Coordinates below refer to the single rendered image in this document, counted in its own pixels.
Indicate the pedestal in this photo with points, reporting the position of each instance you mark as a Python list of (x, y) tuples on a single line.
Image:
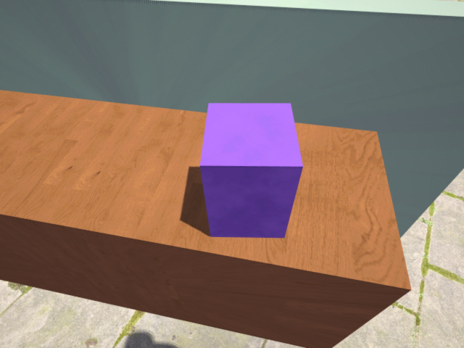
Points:
[(105, 201)]

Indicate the carton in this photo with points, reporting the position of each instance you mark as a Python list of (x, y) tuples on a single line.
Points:
[(250, 166)]

